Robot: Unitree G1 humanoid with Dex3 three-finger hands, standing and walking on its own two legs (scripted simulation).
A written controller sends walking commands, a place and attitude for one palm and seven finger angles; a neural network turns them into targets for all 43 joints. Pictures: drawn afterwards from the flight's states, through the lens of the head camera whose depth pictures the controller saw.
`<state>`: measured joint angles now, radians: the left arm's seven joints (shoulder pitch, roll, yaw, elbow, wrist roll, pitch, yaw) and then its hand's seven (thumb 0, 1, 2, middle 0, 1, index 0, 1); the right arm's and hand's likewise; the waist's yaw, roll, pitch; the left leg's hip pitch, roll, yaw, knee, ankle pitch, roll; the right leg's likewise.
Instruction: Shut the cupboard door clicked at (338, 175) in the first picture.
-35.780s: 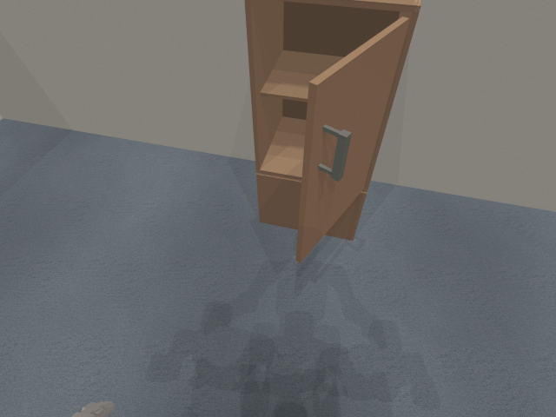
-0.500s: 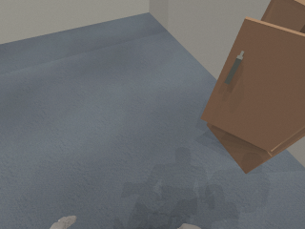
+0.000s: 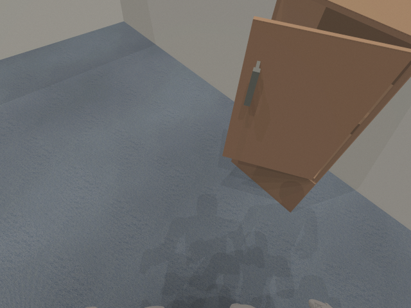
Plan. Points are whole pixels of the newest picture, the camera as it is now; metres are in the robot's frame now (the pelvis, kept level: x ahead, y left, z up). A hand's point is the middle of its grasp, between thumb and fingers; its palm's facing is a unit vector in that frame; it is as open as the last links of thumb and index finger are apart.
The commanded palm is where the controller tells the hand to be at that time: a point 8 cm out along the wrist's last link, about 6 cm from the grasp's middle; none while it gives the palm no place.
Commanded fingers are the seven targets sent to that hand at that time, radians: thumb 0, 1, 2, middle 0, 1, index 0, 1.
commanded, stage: turn to face it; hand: left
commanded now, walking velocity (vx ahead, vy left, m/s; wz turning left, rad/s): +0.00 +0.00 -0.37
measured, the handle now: (252, 83) +0.71 -0.09 +0.01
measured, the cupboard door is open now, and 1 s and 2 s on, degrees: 31 31 31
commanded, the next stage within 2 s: take the last steps up to it in 0.26 s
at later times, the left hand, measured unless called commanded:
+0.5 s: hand out of the picture +0.12 +0.14 -0.15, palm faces -0.18 -0.96 -0.23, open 7.4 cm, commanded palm none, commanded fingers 0.00 0.90 0.90 -0.20 -0.30 -0.20 -0.30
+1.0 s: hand (188, 249) +0.27 +0.05 -0.16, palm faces -0.36 -0.92 -0.17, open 7.4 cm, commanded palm none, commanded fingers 0.00 0.90 0.90 -0.20 -0.30 -0.20 -0.30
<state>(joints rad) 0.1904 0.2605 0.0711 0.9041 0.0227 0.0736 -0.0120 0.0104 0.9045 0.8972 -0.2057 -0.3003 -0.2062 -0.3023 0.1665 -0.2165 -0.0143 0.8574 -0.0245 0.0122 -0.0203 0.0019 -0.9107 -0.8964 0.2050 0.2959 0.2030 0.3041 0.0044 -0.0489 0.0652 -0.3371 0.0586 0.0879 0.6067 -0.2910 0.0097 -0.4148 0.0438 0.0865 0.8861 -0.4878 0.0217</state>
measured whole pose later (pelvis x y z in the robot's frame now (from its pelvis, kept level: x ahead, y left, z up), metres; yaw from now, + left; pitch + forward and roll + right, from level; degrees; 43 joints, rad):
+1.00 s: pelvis +0.11 -0.10 +0.00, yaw -17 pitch +1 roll +0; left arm 0.13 0.22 0.06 0.98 0.03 0.01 -0.05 0.01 0.91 0.90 -0.20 -0.30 -0.20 -0.30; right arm 0.45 -0.16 -0.03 1.09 -0.03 -0.02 -0.01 0.00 -0.91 -0.90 0.21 0.30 0.20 0.30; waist -0.07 -0.01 0.07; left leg -0.05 0.16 0.18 0.45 -0.38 -0.09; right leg -0.41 -0.05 -0.09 0.59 -0.20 -0.01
